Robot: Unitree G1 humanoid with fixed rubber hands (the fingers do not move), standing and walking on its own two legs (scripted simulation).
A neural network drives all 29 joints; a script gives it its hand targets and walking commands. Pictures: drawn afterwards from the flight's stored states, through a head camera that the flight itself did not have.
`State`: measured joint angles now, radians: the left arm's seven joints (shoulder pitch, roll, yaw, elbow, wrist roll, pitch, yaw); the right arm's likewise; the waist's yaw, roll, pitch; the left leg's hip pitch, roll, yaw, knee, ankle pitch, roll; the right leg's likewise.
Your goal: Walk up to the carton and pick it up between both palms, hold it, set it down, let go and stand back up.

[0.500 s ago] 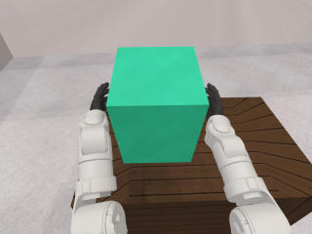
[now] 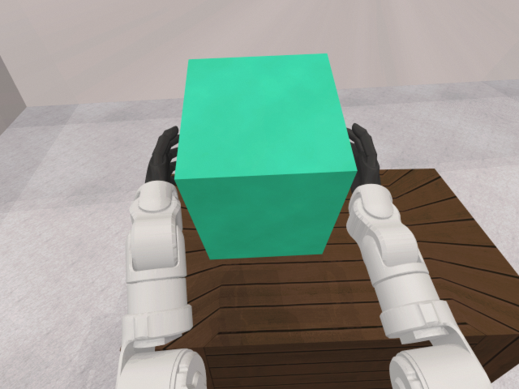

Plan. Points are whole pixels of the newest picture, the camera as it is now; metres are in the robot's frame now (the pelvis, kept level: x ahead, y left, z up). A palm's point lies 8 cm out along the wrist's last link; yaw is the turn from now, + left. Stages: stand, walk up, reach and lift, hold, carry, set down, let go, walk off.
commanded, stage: hold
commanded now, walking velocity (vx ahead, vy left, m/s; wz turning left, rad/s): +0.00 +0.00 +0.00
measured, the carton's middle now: (262, 167) +0.41 +0.00 +0.18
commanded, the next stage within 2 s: none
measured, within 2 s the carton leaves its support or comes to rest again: neither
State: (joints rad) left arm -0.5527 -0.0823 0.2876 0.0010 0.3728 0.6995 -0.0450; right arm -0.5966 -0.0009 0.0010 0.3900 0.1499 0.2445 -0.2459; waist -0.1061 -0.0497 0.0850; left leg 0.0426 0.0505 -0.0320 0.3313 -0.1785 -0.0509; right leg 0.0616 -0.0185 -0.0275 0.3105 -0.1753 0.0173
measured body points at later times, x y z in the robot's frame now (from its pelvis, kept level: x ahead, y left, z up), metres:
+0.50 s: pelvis +0.00 +0.00 +0.00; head -0.06 +0.01 +0.45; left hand +0.37 +0.14 +0.22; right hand +0.36 -0.15 +0.21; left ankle +0.02 +0.15 -0.75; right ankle +0.01 -0.13 -0.75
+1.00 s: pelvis +0.00 +0.00 +0.00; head -0.06 +0.01 +0.45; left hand +0.37 +0.14 +0.18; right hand +0.36 -0.15 +0.18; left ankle +0.02 +0.15 -0.75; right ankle +0.01 -0.13 -0.75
